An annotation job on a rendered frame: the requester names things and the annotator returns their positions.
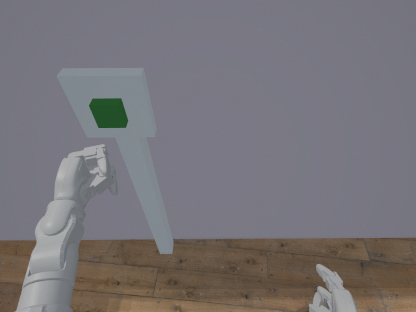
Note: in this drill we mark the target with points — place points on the left robot forearm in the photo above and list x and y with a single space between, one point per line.
51 273

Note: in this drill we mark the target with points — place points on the robot right hand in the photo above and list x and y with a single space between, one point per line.
339 300

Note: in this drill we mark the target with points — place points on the button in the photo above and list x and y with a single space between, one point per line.
109 113

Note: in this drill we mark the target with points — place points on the panel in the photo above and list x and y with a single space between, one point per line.
81 85

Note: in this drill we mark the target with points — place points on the robot left hand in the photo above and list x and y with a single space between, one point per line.
75 182

